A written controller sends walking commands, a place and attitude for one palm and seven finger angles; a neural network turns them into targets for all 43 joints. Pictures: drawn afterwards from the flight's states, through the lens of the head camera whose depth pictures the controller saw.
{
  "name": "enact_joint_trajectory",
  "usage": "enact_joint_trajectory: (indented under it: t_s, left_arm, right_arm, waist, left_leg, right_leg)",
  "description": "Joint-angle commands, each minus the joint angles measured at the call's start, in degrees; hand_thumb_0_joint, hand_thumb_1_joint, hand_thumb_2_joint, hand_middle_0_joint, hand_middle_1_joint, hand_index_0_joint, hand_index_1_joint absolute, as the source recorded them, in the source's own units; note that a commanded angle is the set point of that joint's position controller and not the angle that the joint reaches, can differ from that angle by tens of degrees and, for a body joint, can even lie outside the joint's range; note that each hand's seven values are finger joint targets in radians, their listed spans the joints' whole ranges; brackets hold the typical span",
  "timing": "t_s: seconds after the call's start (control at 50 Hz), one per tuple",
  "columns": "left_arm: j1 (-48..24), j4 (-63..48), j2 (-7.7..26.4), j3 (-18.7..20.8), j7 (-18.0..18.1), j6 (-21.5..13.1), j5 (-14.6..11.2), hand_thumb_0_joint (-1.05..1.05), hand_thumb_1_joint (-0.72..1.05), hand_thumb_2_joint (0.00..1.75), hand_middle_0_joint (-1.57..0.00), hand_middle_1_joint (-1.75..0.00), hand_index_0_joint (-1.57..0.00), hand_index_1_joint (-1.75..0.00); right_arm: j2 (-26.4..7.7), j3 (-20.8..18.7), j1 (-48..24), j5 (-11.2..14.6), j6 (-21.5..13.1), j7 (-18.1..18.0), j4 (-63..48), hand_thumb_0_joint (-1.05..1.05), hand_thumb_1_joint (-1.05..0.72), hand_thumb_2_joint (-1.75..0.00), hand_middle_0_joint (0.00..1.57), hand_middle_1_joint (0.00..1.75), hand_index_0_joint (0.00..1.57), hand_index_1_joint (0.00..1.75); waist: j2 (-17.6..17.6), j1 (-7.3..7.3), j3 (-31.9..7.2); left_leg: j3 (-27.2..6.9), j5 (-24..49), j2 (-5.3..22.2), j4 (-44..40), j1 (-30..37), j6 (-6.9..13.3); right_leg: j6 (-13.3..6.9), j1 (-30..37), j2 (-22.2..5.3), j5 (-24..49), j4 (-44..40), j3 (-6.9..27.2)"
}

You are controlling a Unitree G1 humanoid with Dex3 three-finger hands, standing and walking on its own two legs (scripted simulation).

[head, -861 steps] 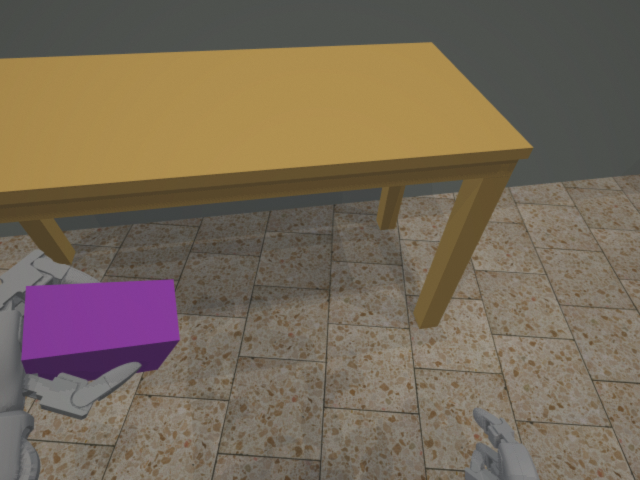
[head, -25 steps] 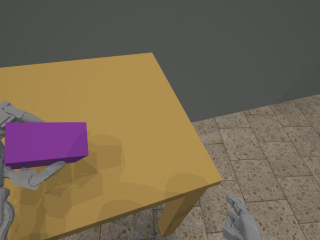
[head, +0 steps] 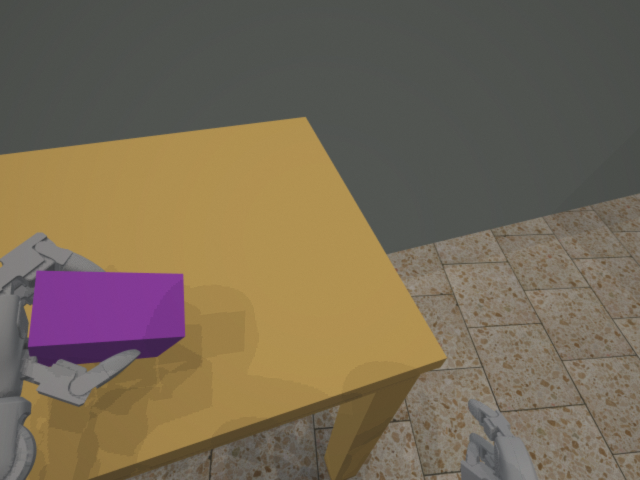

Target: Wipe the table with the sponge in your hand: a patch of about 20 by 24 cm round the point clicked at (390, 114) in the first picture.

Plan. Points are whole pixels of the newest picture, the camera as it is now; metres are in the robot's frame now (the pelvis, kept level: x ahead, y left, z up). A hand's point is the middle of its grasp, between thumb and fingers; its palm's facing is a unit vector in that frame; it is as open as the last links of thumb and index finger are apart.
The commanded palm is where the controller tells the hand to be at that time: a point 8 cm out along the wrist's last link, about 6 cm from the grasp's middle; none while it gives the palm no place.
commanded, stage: look again from close up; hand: left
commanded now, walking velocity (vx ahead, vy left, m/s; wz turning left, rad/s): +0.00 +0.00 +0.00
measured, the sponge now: (128, 320) +0.23 +0.22 +0.13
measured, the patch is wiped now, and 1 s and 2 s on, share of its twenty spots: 0.00 0.00 0.00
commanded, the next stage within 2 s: shuffle to correct the standing spot in 0.18 s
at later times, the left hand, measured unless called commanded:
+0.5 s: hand (114, 312) +0.22 +0.22 +0.15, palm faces +0.38 -0.85 -0.37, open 10.1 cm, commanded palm +0.16 +0.25 +0.17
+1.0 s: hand (185, 309) +0.23 +0.16 +0.15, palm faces +0.32 -0.87 -0.38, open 10.1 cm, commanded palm +0.18 +0.20 +0.17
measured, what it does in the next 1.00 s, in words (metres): shifts its weight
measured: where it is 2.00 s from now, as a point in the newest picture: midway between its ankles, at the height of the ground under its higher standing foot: outside the picture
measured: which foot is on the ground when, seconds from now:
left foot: down 0.00-1.00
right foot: down 0.00-1.00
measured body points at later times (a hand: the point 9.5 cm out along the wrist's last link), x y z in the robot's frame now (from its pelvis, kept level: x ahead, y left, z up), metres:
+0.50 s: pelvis +0.00 -0.03 +0.00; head +0.02 +0.00 +0.45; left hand +0.20 +0.27 +0.17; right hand +0.17 -0.25 -0.07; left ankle +0.04 +0.07 -0.74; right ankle +0.01 -0.15 -0.74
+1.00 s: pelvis +0.01 -0.07 -0.01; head +0.04 -0.06 +0.44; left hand +0.21 +0.21 +0.17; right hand +0.18 -0.31 -0.08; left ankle +0.04 +0.07 -0.74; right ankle +0.01 -0.15 -0.74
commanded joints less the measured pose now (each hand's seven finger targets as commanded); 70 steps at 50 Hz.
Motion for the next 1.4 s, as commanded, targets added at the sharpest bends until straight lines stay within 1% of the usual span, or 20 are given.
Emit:
enact_joint_trajectory:
  t_s: [0.0,0.06,0.08,0.14,0.26,0.34,0.38,0.46,0.48,0.66,0.68,0.84,0.88,0.96,1.04,1.06,1.12,1.28,1.32,1.38]
  left_arm:
    - [-8.3,-12.3,9.2,5.0,1.4,-4.0,-0.4,0.00,0.10,1.30,-1.20,-1.60,-1.20,-1.60]
    - [-8.9,-14.6,10.9,6.5,1.8,-4.1,-0.3,0.00,0.10,1.30,-1.20,-1.60,-1.20,-1.60]
    - [-8.3,-14.2,9.3,5.2,1.6,-4.2,-0.4,0.00,0.10,1.30,-1.20,-1.60,-1.20,-1.60]
    - [-7.3,-15.6,10.1,5.9,1.7,-4.4,-0.5,0.00,0.10,1.30,-1.20,-1.60,-1.20,-1.60]
    - [-3.6,-12.2,9.9,6.9,1.7,-3.6,-1.0,0.00,0.10,1.30,-1.20,-1.60,-1.20,-1.60]
    - [-4.8,-12.5,9.8,6.5,1.2,-3.2,-1.6,0.00,0.10,1.30,-1.20,-1.60,-1.20,-1.60]
    - [-5.7,-12.9,9.1,5.8,1.1,-3.1,-1.8,0.00,0.10,1.30,-1.20,-1.60,-1.20,-1.60]
    - [-7.1,-16.3,10.9,6.7,1.2,-2.9,-1.8,0.00,0.10,1.30,-1.20,-1.60,-1.20,-1.60]
    - [-6.9,-15.9,9.6,5.8,1.0,-2.9,-1.9,0.00,0.10,1.30,-1.20,-1.60,-1.20,-1.60]
    - [-2.6,-17.4,11.2,8.1,1.0,-2.1,-2.9,0.00,0.10,1.30,-1.20,-1.60,-1.20,-1.60]
    - [-2.9,-17.1,9.8,6.7,0.7,-2.0,-3.2,0.00,0.10,1.30,-1.20,-1.60,-1.20,-1.60]
    - [-2.8,-17.6,11.6,7.9,0.2,-0.5,-4.4,0.00,0.10,1.30,-1.20,-1.60,-1.20,-1.60]
    - [-2.0,-18.2,11.1,7.5,0.5,-0.3,-4.6,0.00,0.10,1.30,-1.20,-1.60,-1.20,-1.60]
    - [-1.3,-19.7,13.1,9.1,0.9,-0.2,-4.8,0.00,0.10,1.30,-1.20,-1.60,-1.20,-1.60]
    - [0.3,-19.7,12.9,9.4,0.7,-0.6,-5.1,0.00,0.10,1.30,-1.20,-1.60,-1.20,-1.60]
    - [0.9,-19.1,13.2,9.6,1.0,-0.4,-5.1,0.00,0.10,1.30,-1.20,-1.60,-1.20,-1.60]
    - [1.2,-18.4,13.1,9.9,0.6,-0.6,-5.2,0.00,0.10,1.30,-1.20,-1.60,-1.20,-1.60]
    - [0.4,-19.3,12.0,8.3,0.6,-0.6,-4.9,0.00,0.10,1.30,-1.20,-1.60,-1.20,-1.60]
    - [-0.3,-19.7,12.8,8.8,0.6,-0.8,-4.7,0.00,0.10,1.30,-1.20,-1.60,-1.20,-1.60]
    - [-1.5,-19.8,11.9,8.0,0.9,-0.7,-4.7,0.00,0.10,1.30,-1.20,-1.60,-1.20,-1.60]
  right_arm:
    - [-7.2,-3.1,-5.5,0.0,-2.9,-1.3,-9.5,0.00,-0.90,-0.90,0.20,0.30,0.20,0.30]
    - [-7.4,-3.2,-6.2,-0.1,-3.3,-1.4,-9.2,0.00,-0.90,-0.90,0.20,0.30,0.20,0.30]
    - [-7.3,-3.1,-5.9,-0.2,-3.4,-1.4,-9.2,0.00,-0.90,-0.90,0.20,0.30,0.20,0.30]
    - [-7.5,-3.3,-6.0,-0.2,-3.8,-1.2,-9.2,0.00,-0.90,-0.90,0.20,0.30,0.20,0.30]
    - [-7.4,-3.4,-6.0,0.0,-3.4,-1.2,-8.6,0.00,-0.90,-0.90,0.20,0.30,0.20,0.30]
    - [-7.4,-3.5,-5.8,0.0,-2.7,-1.1,-9.0,0.00,-0.90,-0.90,0.20,0.30,0.20,0.30]
    - [-7.4,-3.4,-6.0,0.0,-2.6,-1.1,-9.0,0.00,-0.90,-0.90,0.20,0.30,0.20,0.30]
    - [-7.0,-3.5,-6.9,0.2,-2.7,-0.8,-9.7,0.00,-0.90,-0.90,0.20,0.30,0.20,0.30]
    - [-7.0,-3.5,-6.3,0.1,-2.6,-0.7,-9.6,0.00,-0.90,-0.90,0.20,0.30,0.20,0.30]
    - [-6.7,-4.0,-6.3,0.3,-1.8,0.1,-10.0,0.00,-0.90,-0.90,0.20,0.30,0.20,0.30]
    - [-6.9,-3.9,-5.8,0.1,-1.5,0.1,-10.1,0.00,-0.90,-0.90,0.20,0.30,0.20,0.30]
    - [-7.1,-4.6,-6.0,0.3,-0.5,-0.4,-10.3,0.00,-0.90,-0.90,0.20,0.30,0.20,0.30]
    - [-7.0,-4.5,-6.2,0.3,-0.5,-0.6,-10.2,0.00,-0.90,-0.90,0.20,0.30,0.20,0.30]
    - [-6.8,-4.5,-6.7,0.5,-0.3,-0.7,-10.1,0.00,-0.90,-0.90,0.20,0.30,0.20,0.30]
    - [-7.1,-4.8,-6.2,0.4,-0.3,-0.9,-10.5,0.00,-0.90,-0.90,0.20,0.30,0.20,0.30]
    - [-6.9,-4.5,-6.4,0.4,-0.2,-1.0,-10.1,0.00,-0.90,-0.90,0.20,0.30,0.20,0.30]
    - [-7.3,-4.7,-6.0,0.4,-0.2,-1.1,-10.3,0.00,-0.90,-0.90,0.20,0.30,0.20,0.30]
    - [-7.2,-4.3,-5.9,0.3,-0.6,-1.2,-10.3,0.00,-0.90,-0.90,0.20,0.30,0.20,0.30]
    - [-7.2,-4.4,-5.8,0.2,-0.7,-1.2,-10.3,0.00,-0.90,-0.90,0.20,0.30,0.20,0.30]
    - [-7.0,-4.2,-5.7,0.2,-0.9,-1.2,-10.0,0.00,-0.90,-0.90,0.20,0.30,0.20,0.30]
  waist:
    - [4.1,-0.87,-4.2]
    - [4.6,-0.89,-5.4]
    - [4.3,-0.89,-5.6]
    - [5.7,-0.72,-6.4]
    - [3.6,-0.92,-6.3]
    - [1.9,-1.07,-6.3]
    - [4.0,-1.23,-6.2]
    - [7.1,-1.07,-6.3]
    - [7.3,-1.12,-6.3]
    - [7.1,-1.15,-9.1]
    - [6.9,-1.33,-8.6]
    - [1.6,-1.46,-9.6]
    - [2.3,-1.65,-9.4]
    - [2.6,-1.66,-9.6]
    - [2.5,-1.48,-8.7]
    - [4.0,-1.71,-8.4]
    - [3.4,-1.50,-7.4]
    - [4.8,-1.65,-7.5]
    - [3.8,-1.51,-7.3]
    - [4.2,-1.85,-6.6]
  left_leg:
    - [-7.6,-13.4,6.7,-10.8,-3.8,-1.2]
    - [-6.8,-11.4,5.8,-9.1,-1.9,-1.3]
    - [-6.9,-11.0,5.7,-8.7,-1.7,-1.2]
    - [-7.2,-8.1,5.7,-8.2,-0.8,-1.3]
    - [-6.4,-4.3,5.6,-7.0,1.1,-1.8]
    - [-6.9,-1.4,7.1,-7.9,1.2,-1.9]
    - [-7.8,-2.7,8.0,-9.6,1.2,-2.0]
    - [-8.4,-4.7,9.8,-10.5,0.9,-1.6]
    - [-8.6,-5.4,10.1,-10.5,0.2,-1.4]
    - [-6.3,5.9,10.3,-4.3,3.9,-1.8]
    - [-6.2,5.8,10.3,-4.0,3.2,-1.8]
    - [-4.0,6.3,8.6,1.9,3.5,-2.3]
    - [-4.0,5.9,8.5,2.0,4.2,-2.2]
    - [-4.1,7.2,8.1,3.5,3.6,-2.3]
    - [-4.3,8.1,8.5,3.6,2.7,-2.2]
    - [-4.8,7.4,8.7,2.5,2.4,-2.1]
    - [-5.1,5.8,9.5,1.7,1.1,-1.9]
    - [-6.2,1.2,10.5,-1.5,0.8,-1.6]
    - [-6.3,0.2,10.6,-1.4,0.1,-1.5]
    - [-6.2,-4.4,10.0,-2.2,0.1,-1.7]
  right_leg:
    - [-3.2,2.7,-1.8,-1.7,-3.0,2.6]
    - [-3.5,1.9,-2.0,-2.0,-4.0,3.8]
    - [-3.7,1.8,-2.1,-2.2,-4.1,3.5]
    - [-3.9,2.2,-2.3,-0.2,-3.4,4.0]
    - [-4.0,0.1,-2.4,1.0,-4.0,4.6]
    - [-3.4,0.8,-1.5,3.2,-2.5,3.3]
    - [-3.0,0.6,-0.7,1.7,-1.5,2.2]
    - [-2.7,0.9,-0.3,0.8,0.1,1.6]
    - [-2.8,1.3,-0.2,0.6,0.1,1.2]
    - [-3.3,0.2,-0.8,6.6,-0.7,2.3]
    - [-3.3,0.1,-0.8,6.7,-0.7,2.2]
    - [-4.6,-1.4,-3.4,11.2,-1.0,5.8]
    - [-4.9,-2.6,-3.6,10.8,-0.9,6.3]
    - [-5.3,-2.4,-4.7,12.5,-0.5,7.1]
    - [-4.7,-2.6,-4.6,13.1,-0.1,6.9]
    - [-4.9,-2.8,-4.3,11.3,0.0,6.7]
    - [-4.0,-2.8,-3.6,9.4,-0.3,6.1]
    - [-4.0,-2.7,-2.6,4.9,-0.2,5.4]
    - [-3.6,-2.2,-2.7,4.4,-0.4,5.3]
    - [-4.6,-3.5,-2.7,1.2,-1.1,6.0]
